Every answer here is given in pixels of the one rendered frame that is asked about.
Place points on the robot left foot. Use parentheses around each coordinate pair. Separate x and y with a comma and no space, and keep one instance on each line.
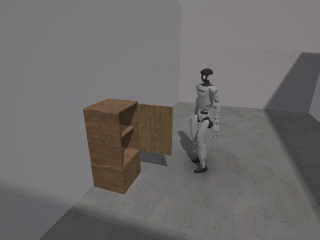
(200,169)

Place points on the robot left upper arm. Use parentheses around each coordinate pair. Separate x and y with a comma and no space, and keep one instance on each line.
(214,92)

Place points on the left robot hand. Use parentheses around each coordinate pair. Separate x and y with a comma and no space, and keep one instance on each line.
(216,129)

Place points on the cupboard door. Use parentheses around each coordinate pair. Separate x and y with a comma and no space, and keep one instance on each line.
(155,128)

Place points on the left robot forearm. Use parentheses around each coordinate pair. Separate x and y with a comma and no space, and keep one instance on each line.
(217,114)

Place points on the left robot thigh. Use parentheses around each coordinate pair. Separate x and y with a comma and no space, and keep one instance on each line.
(202,133)

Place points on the right robot forearm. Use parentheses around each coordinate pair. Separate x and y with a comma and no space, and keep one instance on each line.
(196,109)

